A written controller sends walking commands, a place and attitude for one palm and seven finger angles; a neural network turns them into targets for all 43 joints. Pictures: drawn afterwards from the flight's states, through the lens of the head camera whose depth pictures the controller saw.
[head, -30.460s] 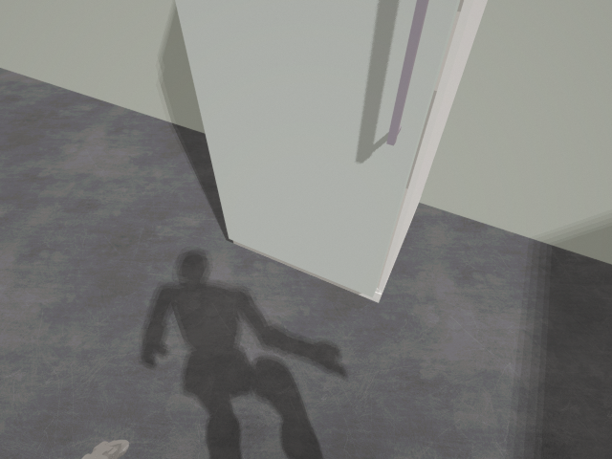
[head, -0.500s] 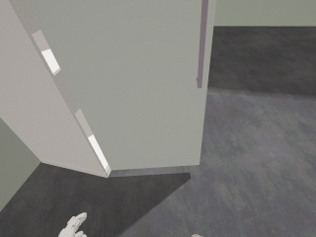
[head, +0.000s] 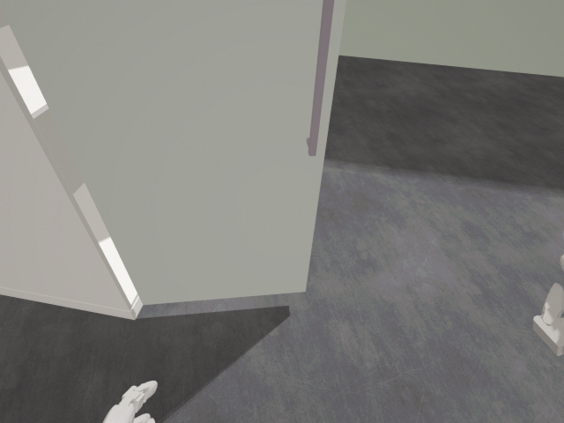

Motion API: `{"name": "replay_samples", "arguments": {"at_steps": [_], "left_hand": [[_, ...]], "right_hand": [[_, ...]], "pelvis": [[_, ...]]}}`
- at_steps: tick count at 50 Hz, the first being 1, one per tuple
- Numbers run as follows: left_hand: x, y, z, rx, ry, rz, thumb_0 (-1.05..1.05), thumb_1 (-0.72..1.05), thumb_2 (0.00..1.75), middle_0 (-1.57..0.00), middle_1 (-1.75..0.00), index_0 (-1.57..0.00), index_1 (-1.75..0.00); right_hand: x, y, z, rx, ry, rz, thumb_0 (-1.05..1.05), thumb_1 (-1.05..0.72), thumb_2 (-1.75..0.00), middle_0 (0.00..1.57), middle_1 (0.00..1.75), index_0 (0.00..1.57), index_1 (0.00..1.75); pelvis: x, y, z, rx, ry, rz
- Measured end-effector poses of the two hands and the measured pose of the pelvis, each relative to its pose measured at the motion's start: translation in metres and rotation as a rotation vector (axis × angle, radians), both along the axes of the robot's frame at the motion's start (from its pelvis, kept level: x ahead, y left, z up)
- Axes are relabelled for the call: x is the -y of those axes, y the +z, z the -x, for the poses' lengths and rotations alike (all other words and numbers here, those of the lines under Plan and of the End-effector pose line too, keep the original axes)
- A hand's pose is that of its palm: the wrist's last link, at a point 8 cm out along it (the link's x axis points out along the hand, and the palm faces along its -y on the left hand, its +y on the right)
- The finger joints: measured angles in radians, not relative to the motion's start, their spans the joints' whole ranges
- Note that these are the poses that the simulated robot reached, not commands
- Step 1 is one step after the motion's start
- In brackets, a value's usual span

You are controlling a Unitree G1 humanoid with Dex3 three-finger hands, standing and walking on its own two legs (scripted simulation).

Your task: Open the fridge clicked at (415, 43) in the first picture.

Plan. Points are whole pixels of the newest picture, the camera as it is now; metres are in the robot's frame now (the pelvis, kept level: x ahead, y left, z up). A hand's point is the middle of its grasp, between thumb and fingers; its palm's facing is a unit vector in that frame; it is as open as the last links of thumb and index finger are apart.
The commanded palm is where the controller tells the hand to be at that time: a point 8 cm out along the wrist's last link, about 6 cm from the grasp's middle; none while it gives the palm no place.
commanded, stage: let the arm hang, fingers relaxed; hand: right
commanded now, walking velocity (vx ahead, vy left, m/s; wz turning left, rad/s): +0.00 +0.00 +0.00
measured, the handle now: (320, 54) +0.73 -0.04 +0.24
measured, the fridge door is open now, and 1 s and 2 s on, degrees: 73 73 73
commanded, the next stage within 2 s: look to check the result in 1.04 s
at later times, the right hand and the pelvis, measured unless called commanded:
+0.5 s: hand out of the picture -0.03 -0.18 -0.16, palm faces +0.02 +0.98 -0.19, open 7.2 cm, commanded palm none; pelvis +0.01 -0.01 +0.01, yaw +0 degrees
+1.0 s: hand out of the picture +0.02 -0.19 -0.16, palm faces +0.01 +0.98 -0.18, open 7.4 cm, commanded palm none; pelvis +0.01 -0.03 +0.02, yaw +1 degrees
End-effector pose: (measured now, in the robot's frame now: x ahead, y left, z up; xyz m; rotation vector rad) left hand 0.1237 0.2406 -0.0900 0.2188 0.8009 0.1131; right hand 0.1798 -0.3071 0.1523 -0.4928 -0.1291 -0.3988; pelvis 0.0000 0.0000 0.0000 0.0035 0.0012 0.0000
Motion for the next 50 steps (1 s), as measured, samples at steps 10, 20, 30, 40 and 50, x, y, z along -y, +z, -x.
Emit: {"name": "replay_samples", "arguments": {"at_steps": [10,20,30,40,50], "left_hand": [[-0.013,-0.039,0.038,-0.269,0.064,-0.021,0.01,0.91,0.89,-0.20,-0.30,-0.20,-0.30],[0.017,-0.039,0.120,-0.613,0.124,0.023,0.01,0.91,0.90,-0.20,-0.30,-0.20,-0.30],[0.051,-0.044,0.141,-0.666,0.153,0.091,0.01,0.91,0.89,-0.20,-0.30,-0.20,-0.30],[0.056,-0.043,0.136,-0.626,0.169,0.088,0.01,0.92,0.89,-0.20,-0.30,-0.20,-0.30],[0.054,-0.042,0.130,-0.607,0.170,0.076,0.01,0.92,0.89,-0.20,-0.30,-0.20,-0.30]], "right_hand": [[-0.084,-0.283,0.102,-1.230,-0.028,-0.491,0.01,-0.91,-0.90,0.20,0.30,0.19,0.30],[-0.077,-0.291,0.206,-1.531,-0.216,-0.583,-0.01,-0.98,-0.90,0.21,0.30,0.20,0.30],[-0.075,-0.284,0.201,-1.547,-0.209,-0.578,0.00,-0.92,-0.90,0.20,0.30,0.20,0.30],[-0.071,-0.286,0.169,-1.470,-0.159,-0.563,0.01,-0.92,-0.90,0.20,0.30,0.20,0.30],[-0.066,-0.285,0.168,-1.465,-0.156,-0.562,0.00,-0.91,-0.90,0.20,0.30,0.20,0.30]], "pelvis": [[0.001,-0.010,0.004,0.004,-0.001,0.009],[0.000,0.010,-0.005,-0.003,-0.014,-0.017],[0.014,0.015,-0.008,0.006,0.002,-0.008],[0.022,0.015,-0.011,0.014,0.011,-0.002],[0.025,0.016,-0.011,0.017,0.015,-0.001]]}}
